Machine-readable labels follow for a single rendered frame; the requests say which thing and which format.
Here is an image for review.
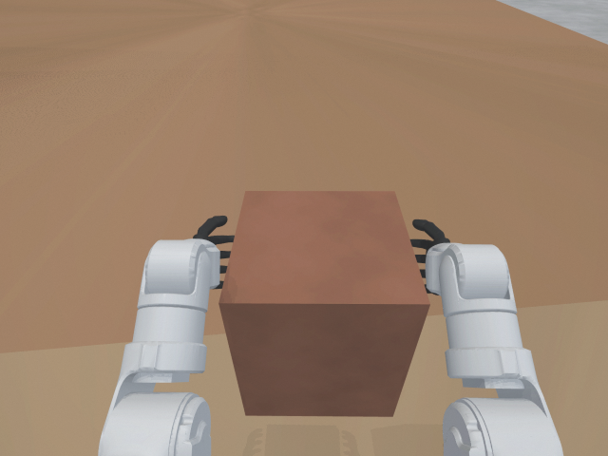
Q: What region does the left robot hand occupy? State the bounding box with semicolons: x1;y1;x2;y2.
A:
193;216;235;289

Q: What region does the robot left upper arm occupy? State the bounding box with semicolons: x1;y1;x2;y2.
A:
100;392;211;456

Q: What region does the robot left forearm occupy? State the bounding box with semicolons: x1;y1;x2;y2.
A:
98;238;220;456

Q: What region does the robot right upper arm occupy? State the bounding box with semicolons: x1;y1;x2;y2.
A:
443;398;562;456

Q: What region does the carton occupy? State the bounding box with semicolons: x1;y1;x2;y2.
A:
218;191;430;417

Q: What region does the right robot hand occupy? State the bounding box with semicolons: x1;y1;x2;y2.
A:
410;219;450;295

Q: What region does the robot right forearm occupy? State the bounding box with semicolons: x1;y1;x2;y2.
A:
426;243;563;456

